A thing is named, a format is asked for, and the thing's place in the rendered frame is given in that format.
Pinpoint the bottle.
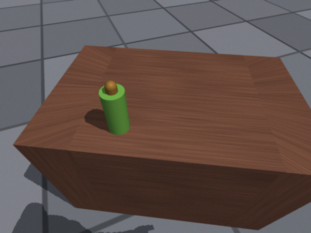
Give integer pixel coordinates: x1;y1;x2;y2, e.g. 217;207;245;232
99;81;130;135

